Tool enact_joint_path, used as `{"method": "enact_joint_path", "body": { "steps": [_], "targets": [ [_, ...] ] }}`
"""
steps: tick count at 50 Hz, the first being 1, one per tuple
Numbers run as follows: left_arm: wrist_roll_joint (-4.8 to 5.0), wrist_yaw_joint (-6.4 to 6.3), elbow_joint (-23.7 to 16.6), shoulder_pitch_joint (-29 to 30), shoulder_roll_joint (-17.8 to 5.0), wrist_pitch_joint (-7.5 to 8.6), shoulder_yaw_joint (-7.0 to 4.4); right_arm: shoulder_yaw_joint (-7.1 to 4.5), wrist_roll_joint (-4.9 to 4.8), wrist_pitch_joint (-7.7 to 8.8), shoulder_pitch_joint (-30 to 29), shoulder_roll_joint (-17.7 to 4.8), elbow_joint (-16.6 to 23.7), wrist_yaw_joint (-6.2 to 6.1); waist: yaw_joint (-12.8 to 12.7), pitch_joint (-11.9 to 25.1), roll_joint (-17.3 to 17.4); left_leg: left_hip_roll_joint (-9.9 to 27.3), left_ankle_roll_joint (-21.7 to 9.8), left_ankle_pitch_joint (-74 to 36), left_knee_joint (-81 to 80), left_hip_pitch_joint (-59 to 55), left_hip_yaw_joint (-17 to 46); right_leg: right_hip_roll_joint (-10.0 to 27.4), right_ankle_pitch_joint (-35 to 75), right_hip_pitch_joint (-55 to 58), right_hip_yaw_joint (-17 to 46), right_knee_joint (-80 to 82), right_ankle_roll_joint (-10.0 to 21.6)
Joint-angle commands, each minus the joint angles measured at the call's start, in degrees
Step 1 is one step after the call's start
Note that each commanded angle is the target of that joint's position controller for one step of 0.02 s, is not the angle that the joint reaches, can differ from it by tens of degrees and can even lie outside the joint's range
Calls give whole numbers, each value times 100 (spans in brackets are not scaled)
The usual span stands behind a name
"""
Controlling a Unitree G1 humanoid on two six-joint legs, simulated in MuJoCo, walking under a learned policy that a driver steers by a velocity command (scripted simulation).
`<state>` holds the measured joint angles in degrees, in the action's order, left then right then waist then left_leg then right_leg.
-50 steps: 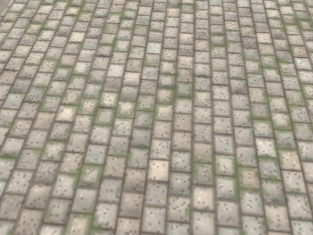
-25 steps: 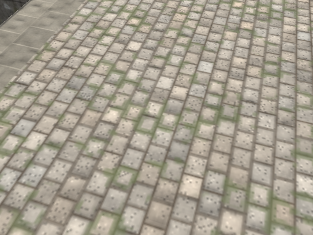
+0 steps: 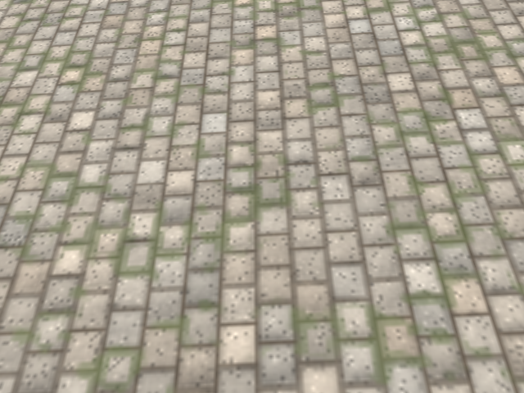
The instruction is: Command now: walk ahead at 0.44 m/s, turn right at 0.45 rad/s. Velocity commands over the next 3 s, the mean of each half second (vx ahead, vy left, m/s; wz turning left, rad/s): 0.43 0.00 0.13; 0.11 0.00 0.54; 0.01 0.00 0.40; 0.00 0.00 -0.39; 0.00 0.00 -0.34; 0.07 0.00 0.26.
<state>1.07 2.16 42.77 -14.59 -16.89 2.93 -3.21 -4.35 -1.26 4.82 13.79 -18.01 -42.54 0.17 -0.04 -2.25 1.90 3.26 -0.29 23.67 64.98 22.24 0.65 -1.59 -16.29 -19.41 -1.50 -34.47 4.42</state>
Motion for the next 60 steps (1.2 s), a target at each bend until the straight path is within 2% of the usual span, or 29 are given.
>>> {"method": "enact_joint_path", "body": {
  "steps": [1, 3, 6, 10, 15, 17, 18, 20, 21, 22, 23, 24, 25, 26, 27, 29, 32, 35, 39, 42, 43, 44, 45, 46, 47, 48, 50, 55, 60],
  "targets": [
    [-97, -76, -397, -169, -759, 121, -138, -141, 128, 236, -375, -640, 569, 13, -78, 158, -654, 420, -138, -953, -148, 1964, 402, 1477, -356, 1603, 2587, 2344, 931],
    [-132, -142, -423, -127, -729, 154, -116, -128, 116, 117, -202, -537, 405, 69, -35, 200, -681, 383, -4, -1512, -448, 1786, 191, 1284, 850, 1528, 1872, 2479, 872],
    [-105, -212, -262, -405, -746, 189, -109, -61, 101, 5, -526, -353, 450, 76, -144, 78, -511, 353, 154, -2268, -1132, 2014, 61, 1160, 2179, 1626, 1116, 2561, 704],
    [-139, -294, -112, -537, -774, 194, -89, 56, 8, 50, -1149, -145, 590, 178, -388, -165, -576, 173, 107, -3355, -2489, 1646, -170, 967, 2121, 1457, 381, 2848, 369],
    [-122, -316, 163, -826, -830, 142, -131, 130, -49, 108, -1739, -80, 820, 382, -569, -497, -379, -93, -158, -3279, -3444, 1890, -181, 1323, 2646, 2311, 34, 2773, 335],
    [-134, -353, 192, -812, -887, 82, -156, 117, -34, 136, -1739, -128, 891, 461, -468, -334, -452, -315, -332, -2864, -3600, 1765, -335, 1415, 4013, 2753, -116, 2325, 280],
    [-154, -402, 165, -750, -939, 42, -170, 84, 13, 134, -1581, -203, 876, 475, -341, -146, -572, -512, -423, -2601, -3581, 1515, -506, 1387, 5323, 2920, -196, 1860, 196],
    [-216, -531, 34, -608, -1059, -83, -191, -87, 66, 115, -464, -568, 613, 440, 189, 649, -857, -961, -600, -2268, -3484, 362, -756, 1226, 7224, 3038, -283, 197, -42],
    [-198, -550, -82, -361, -1116, -97, -185, -182, 75, 123, 372, -775, 472, 356, 693, 1048, -753, -865, -801, -3006, -3914, -1009, -485, 1059, 6869, 2250, -420, -1141, -235],
    [-372, -509, -286, -608, -663, -18, -36, -237, 159, 82, 936, -1173, 434, 261, 625, 1848, 389, 411, -1375, -4802, -3330, -3212, 1082, 522, 2826, 415, -405, -3187, -491],
    [-285, -387, -351, -1289, -273, 94, 122, -220, 213, 104, 770, -1280, 560, 260, 228, 2933, 1348, 2036, -2782, -5297, -3532, -5188, 4186, -596, -2212, -1799, 534, -5400, -958],
    [-130, -266, -322, -848, -991, 208, -15, -208, 145, -11, 634, -981, 677, 192, 609, 3071, 212, 1675, -2444, -4577, -3906, -4655, 3652, -155, -1651, -1832, 1231, -5509, -792],
    [24, -232, -608, -221, -1023, 247, -26, -136, 95, -75, 202, -797, 779, 137, 505, 2069, 27, 1429, -2175, -4289, -4075, -3737, 2855, 123, -1372, -2033, 1115, -5113, -729],
    [-49, -255, -658, -9, -928, 243, -4, -106, 42, -125, -129, -715, 811, 110, 240, 1185, -609, 1123, -1962, -4258, -4380, -2512, 2323, 307, -1148, -2026, 861, -4585, -704],
    [-140, -310, -682, 13, -939, 162, -40, -85, 44, -152, -325, -652, 865, 74, 61, 824, -653, 943, -1867, -4188, -4557, -1688, 2063, 442, -980, -1770, 804, -4127, -734],
    [-180, -349, -650, -307, -751, 7, -8, -108, 135, -197, -508, -713, 868, 65, -224, 502, -210, 610, -1848, -4318, -4829, -501, 1711, 469, -860, -1126, 660, -3465, -864],
    [-239, -469, -620, -401, -497, -63, 72, -175, 136, -242, -529, -881, 788, 7, -259, 811, 57, 379, -1723, -5182, -4591, -188, 1306, 329, -415, -818, 498, -2347, -1092],
    [-196, -492, -690, -104, -505, -122, 63, -196, 37, -423, -553, -904, 750, -93, -147, 1152, 237, 160, -1383, -4199, -4370, -202, 1307, 204, 410, -543, 555, -1601, -1149],
    [-123, -418, -902, 416, -555, -111, 17, -187, 25, -611, -515, -855, 752, -159, 31, 1023, 602, 127, -1148, -2535, -4161, -404, 1926, 27, 427, -431, 682, -632, -1066],
    [-122, -365, -842, 101, -649, 25, -96, -126, -27, -654, -651, -661, 819, -172, -221, 934, 714, -60, -758, -2222, -3513, -598, 2288, 97, 1177, 350, 689, 1087, -768],
    [-215, -405, -879, -22, -1004, 40, -183, -35, 34, -647, -378, -355, 837, -161, -86, 1117, 114, -375, -442, -973, -2699, -191, 1959, 1138, 1710, 1048, 1457, 1323, -382],
    [-396, -425, -944, 238, -1436, -62, -295, 9, 70, -602, 76, -170, 920, -150, 330, 932, -1590, -1285, -79, 1195, -1602, 1037, 906, 2345, 3096, 1499, 2929, 1417, 564],
    [-413, -414, -929, 48, -1164, -81, -266, -117, 125, -542, 138, -677, 873, -130, 138, 1093, -1765, -958, 182, 1506, -252, 1351, 774, 2728, 3185, 1460, 3624, 1535, 1145],
    [-364, -428, -998, 173, -860, -86, -182, -229, 44, -573, 78, -961, 768, -130, 92, 963, -1220, -773, 273, 1112, 360, 1419, 797, 2450, 2944, 1326, 2972, 1405, 1058],
    [-295, -433, -1011, 376, -687, -114, -147, -261, 5, -664, 38, -941, 661, -167, 117, 797, -856, -660, 388, 739, 590, 1430, 703, 2028, 2644, 1180, 2276, 1328, 789],
    [-224, -451, -1031, 526, -618, -141, -127, -258, 9, -751, 4, -856, 647, -203, 117, 692, -811, -595, 476, 451, 728, 1461, 629, 1806, 2441, 1078, 1873, 1336, 638],
    [-232, -490, -995, 602, -630, -201, -129, -179, -16, -835, -102, -555, 732, -195, 87, 535, -945, -540, 588, 60, 508, 1284, 330, 1495, 2459, 850, 1210, 1473, 584],
    [-215, -533, -865, 434, -802, -306, -267, -86, 5, -815, -555, -306, 1048, -106, -184, 789, -1274, -243, 605, 14, -937, 861, 46, 1757, 2540, 1338, 810, 1476, 808],
    [-83, -437, -772, 578, -987, -315, -377, -146, 7, -864, -451, -411, 1111, 32, -153, 813, -1362, -230, 300, -199, -2299, -10, -310, 1973, 2317, 1194, 574, 1353, 745]
  ]
}}
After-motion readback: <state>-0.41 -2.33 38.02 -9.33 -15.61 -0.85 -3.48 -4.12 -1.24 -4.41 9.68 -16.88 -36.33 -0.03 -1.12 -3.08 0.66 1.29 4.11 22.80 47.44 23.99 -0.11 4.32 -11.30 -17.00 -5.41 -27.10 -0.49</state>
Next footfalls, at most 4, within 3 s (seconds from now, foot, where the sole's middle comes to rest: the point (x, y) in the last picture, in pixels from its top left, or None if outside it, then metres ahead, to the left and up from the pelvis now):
0.42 left None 0.43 0.09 -0.77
0.86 right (337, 355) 0.56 -0.11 -0.77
1.28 left None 0.39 0.10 -0.77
1.72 right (337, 385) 0.48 -0.10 -0.77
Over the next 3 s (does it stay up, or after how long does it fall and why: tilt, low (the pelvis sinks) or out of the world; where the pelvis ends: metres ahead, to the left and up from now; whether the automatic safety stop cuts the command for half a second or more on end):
stays up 0.40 0.03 -0.01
